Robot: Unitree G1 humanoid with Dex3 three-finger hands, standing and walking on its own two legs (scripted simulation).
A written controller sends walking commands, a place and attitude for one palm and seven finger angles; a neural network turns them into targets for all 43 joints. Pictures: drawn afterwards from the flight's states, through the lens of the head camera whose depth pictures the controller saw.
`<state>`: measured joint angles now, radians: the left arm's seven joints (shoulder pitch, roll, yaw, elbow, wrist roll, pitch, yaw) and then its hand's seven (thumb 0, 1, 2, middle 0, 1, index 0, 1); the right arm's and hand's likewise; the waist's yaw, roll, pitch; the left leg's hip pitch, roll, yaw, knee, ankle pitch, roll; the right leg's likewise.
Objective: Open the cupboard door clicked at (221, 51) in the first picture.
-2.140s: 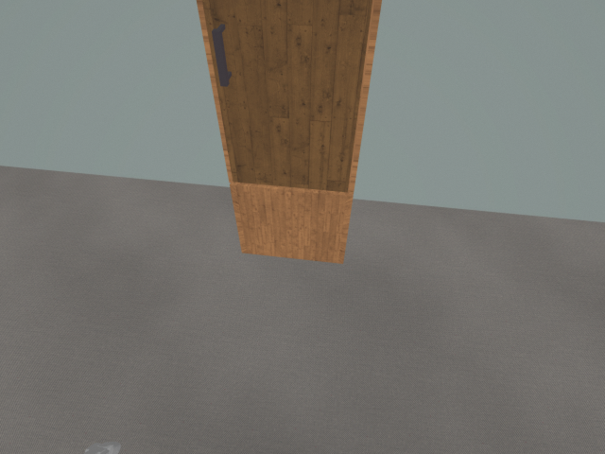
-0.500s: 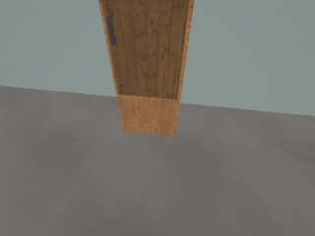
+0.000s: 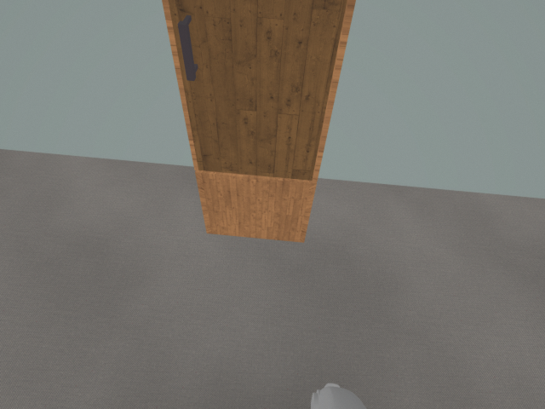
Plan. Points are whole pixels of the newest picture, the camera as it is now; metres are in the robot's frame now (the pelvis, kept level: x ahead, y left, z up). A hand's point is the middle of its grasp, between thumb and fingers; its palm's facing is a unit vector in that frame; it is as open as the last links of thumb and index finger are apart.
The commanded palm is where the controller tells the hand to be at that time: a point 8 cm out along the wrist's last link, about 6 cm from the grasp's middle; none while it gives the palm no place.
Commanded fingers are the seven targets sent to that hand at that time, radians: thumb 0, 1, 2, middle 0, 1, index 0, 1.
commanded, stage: take the last steps up to it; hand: left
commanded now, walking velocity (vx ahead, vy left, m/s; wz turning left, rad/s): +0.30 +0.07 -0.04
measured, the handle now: (189, 48) +0.86 +0.24 +0.09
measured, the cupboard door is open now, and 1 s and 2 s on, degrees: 0 0 0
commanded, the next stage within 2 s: come to a stop and stand still in 0.50 s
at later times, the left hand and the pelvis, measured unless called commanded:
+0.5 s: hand (157, 381) +0.19 +0.20 -0.17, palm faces +0.10 -0.98 -0.20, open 7.2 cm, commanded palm none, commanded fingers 0.00 0.90 0.90 -0.20 -0.30 -0.20 -0.30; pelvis +0.20 +0.02 +0.00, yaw +1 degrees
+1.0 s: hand (170, 288) +0.37 +0.22 -0.17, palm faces +0.01 -0.96 -0.26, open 7.4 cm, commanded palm none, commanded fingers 0.00 0.90 0.90 -0.20 -0.30 -0.20 -0.30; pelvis +0.30 +0.02 -0.01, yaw -2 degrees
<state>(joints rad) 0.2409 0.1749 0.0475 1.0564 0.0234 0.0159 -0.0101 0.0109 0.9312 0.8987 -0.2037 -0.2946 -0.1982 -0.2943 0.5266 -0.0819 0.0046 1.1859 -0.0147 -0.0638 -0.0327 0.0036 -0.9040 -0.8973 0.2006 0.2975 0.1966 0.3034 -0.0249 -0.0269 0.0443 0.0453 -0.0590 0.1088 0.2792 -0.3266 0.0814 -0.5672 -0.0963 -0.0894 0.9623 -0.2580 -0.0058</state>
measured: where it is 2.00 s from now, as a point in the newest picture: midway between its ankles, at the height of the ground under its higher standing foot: (253, 397)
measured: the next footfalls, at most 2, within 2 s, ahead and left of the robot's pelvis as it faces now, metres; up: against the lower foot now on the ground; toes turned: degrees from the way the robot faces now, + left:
right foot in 0.18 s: +0.21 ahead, -0.10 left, +0.00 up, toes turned -8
left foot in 0.56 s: +0.34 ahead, +0.16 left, +0.00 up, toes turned +9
